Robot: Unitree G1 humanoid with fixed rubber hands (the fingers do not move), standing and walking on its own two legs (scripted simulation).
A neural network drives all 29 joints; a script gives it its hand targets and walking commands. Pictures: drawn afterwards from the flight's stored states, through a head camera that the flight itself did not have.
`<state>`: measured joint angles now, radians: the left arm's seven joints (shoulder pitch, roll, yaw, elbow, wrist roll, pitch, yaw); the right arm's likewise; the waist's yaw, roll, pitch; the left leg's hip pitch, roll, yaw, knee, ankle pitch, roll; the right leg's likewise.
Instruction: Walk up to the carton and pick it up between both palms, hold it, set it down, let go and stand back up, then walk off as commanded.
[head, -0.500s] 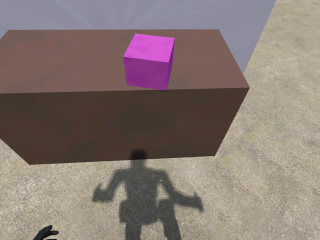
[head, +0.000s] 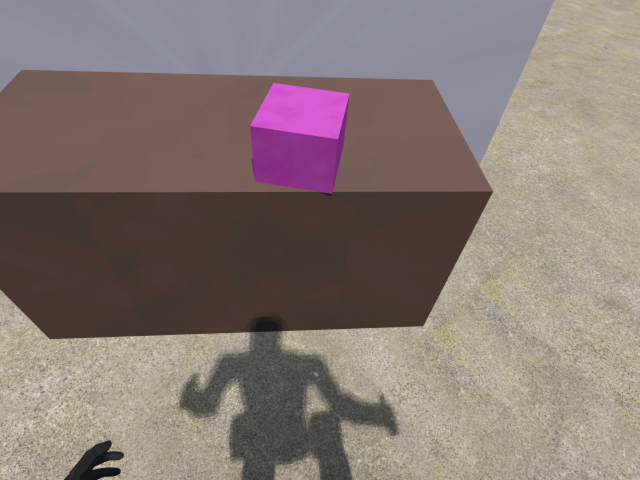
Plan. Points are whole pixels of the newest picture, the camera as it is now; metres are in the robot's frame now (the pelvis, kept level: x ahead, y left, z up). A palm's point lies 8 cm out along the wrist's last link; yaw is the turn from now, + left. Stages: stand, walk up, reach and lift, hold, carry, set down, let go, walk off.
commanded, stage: stand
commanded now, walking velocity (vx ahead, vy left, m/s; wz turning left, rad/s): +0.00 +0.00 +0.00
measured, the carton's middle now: (302, 137) +0.84 +0.03 -0.04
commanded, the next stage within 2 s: none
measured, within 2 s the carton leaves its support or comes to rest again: neither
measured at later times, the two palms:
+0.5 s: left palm out of the picture +0.11 +0.30 -0.10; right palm out of the picture +0.06 -0.31 -0.10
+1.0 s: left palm out of the picture +0.10 +0.30 -0.10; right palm out of the picture +0.05 -0.31 -0.10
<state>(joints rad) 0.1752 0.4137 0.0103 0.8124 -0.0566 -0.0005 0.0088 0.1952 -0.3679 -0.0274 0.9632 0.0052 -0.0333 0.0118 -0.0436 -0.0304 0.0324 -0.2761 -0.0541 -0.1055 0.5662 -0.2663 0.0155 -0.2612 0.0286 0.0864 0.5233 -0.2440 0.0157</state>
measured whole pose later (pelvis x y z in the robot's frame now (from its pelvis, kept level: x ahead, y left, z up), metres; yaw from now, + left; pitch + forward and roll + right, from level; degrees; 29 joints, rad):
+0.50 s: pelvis +0.00 +0.00 +0.00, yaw +0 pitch -1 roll -1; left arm 0.17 0.41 0.00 0.89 -0.06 0.00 0.01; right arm 0.14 -0.37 -0.03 1.06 0.01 -0.03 0.01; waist -0.04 -0.02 0.03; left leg -0.28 -0.05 -0.11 0.53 -0.24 0.02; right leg -0.26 0.03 0.09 0.48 -0.21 0.02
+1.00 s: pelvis -0.01 +0.00 +0.00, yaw +0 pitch -1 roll -1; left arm 0.17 0.41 -0.01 0.90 -0.06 0.00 0.01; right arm 0.14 -0.37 -0.03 1.07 0.01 -0.03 0.01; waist -0.04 -0.01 0.02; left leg -0.28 -0.05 -0.11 0.51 -0.23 0.01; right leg -0.26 0.03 0.09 0.47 -0.20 0.02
